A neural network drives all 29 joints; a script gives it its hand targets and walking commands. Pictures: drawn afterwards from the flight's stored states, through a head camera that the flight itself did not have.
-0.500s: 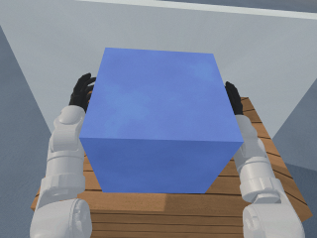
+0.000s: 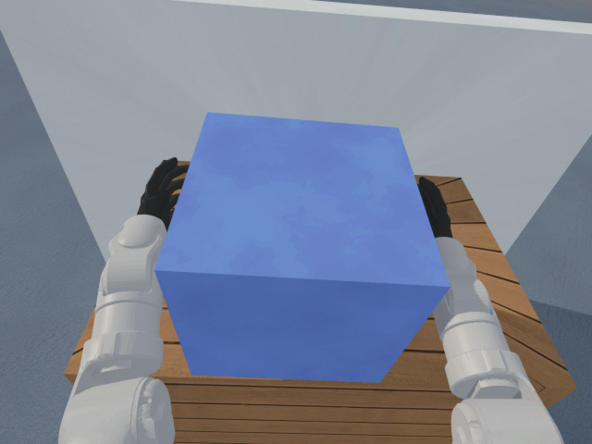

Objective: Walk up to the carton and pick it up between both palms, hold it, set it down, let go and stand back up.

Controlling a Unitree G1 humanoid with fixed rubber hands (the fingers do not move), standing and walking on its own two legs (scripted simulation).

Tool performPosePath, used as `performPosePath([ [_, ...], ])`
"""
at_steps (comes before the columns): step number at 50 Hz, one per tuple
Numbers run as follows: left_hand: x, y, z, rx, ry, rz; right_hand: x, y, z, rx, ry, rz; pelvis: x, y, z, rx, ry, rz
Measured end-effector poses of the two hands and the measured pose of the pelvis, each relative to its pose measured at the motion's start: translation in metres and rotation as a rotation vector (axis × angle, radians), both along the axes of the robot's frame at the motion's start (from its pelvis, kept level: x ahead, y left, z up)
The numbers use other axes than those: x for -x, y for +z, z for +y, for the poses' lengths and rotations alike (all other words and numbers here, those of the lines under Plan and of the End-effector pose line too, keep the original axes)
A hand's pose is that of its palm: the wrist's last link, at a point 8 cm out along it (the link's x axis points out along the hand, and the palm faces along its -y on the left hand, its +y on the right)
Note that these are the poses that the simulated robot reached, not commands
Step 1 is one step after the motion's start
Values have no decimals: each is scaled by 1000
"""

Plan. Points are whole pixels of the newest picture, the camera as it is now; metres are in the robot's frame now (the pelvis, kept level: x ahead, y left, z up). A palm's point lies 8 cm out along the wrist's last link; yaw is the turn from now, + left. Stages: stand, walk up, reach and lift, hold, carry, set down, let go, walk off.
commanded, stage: set down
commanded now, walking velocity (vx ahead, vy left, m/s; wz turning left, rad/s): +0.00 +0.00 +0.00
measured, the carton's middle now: (295, 250) +0.37 -0.01 +0.07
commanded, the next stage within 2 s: none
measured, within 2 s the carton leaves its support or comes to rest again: rests again in 2.00 s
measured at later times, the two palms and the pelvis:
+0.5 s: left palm (174, 205) +0.43 +0.17 +0.11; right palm (423, 229) +0.39 -0.21 +0.10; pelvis +0.03 +0.00 +0.00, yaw +0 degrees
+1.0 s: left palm (174, 240) +0.38 +0.16 +0.08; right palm (432, 261) +0.34 -0.21 +0.08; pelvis +0.00 -0.01 +0.00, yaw +0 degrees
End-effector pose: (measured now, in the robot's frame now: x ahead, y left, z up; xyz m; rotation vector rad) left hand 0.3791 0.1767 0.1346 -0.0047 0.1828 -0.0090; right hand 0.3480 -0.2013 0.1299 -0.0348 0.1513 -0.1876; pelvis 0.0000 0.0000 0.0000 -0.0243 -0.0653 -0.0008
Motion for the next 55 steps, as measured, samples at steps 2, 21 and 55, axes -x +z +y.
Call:
performPosePath([
  [2,-3,3,-3,-6,-10,-17,1,0,-3,0,-9,-16,1,0,0,-1,0,5],
  [21,-56,-21,-15,-21,-42,14,-38,-26,-14,-3,-33,16,-29,0,-3,-4,-2,78],
  [55,-8,-53,-14,-44,-48,45,10,-52,-13,20,-31,49,4,0,-6,-8,-2,60],
])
